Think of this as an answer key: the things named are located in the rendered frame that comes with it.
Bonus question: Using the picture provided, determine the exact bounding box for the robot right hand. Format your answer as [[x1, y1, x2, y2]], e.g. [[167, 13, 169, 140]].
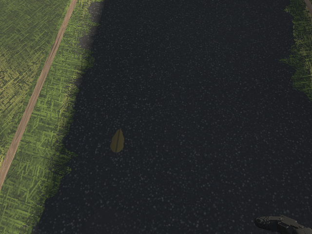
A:
[[254, 214, 312, 234]]

